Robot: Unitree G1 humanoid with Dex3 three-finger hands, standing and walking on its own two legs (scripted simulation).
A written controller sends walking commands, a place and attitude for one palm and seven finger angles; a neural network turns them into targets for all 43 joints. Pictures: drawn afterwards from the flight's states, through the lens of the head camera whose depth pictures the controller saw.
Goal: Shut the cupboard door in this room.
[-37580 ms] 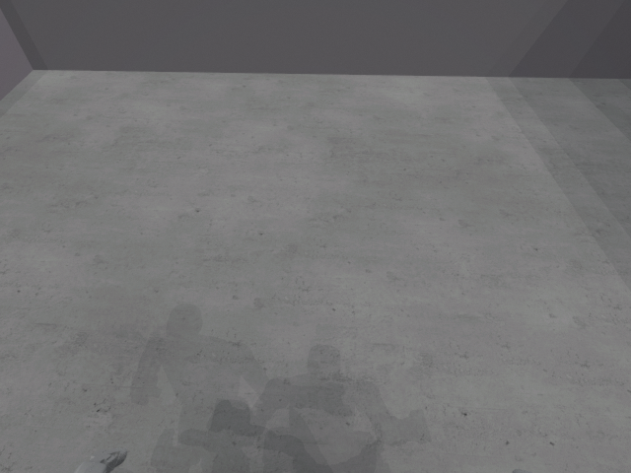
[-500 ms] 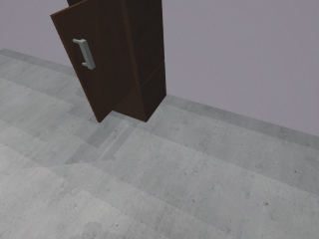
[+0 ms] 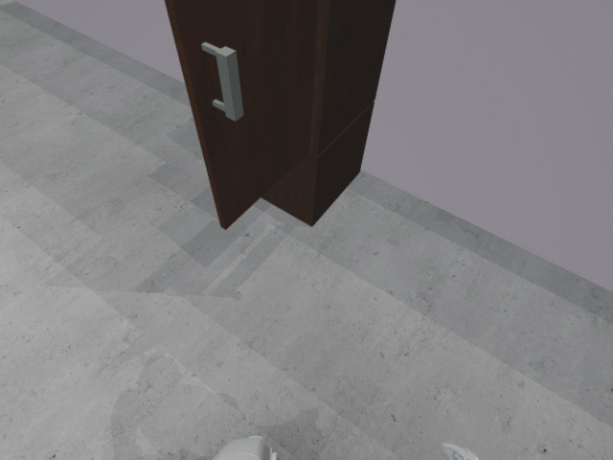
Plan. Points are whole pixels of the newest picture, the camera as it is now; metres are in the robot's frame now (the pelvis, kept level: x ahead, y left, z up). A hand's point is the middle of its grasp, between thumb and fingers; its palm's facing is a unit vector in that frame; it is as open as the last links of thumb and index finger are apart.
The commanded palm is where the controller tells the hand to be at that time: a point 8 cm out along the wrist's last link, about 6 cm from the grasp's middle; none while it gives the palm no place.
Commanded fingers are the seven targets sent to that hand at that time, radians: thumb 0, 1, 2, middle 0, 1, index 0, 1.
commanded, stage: take the last steps up to it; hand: left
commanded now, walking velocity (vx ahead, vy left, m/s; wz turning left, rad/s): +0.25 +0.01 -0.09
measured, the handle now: (221, 81) +0.68 +0.25 +0.09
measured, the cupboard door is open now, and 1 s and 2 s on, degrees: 89 89 89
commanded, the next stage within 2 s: come to a stop and stand still in 0.30 s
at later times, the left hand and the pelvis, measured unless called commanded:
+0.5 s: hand (220, 363) +0.26 +0.17 -0.14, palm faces -0.08 -0.98 -0.19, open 7.4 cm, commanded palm none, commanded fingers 0.00 0.90 0.90 -0.20 -0.30 -0.20 -0.30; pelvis +0.14 +0.01 +0.02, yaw -3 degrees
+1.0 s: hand (166, 424) +0.16 +0.23 -0.15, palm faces +0.04 -0.96 -0.26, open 7.4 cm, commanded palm none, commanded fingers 0.00 0.90 0.90 -0.20 -0.30 -0.20 -0.30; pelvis +0.09 +0.02 +0.01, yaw -3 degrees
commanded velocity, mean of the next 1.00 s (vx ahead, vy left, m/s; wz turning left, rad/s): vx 0.03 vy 0.03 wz -0.03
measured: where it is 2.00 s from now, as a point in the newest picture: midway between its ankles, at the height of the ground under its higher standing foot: outside the picture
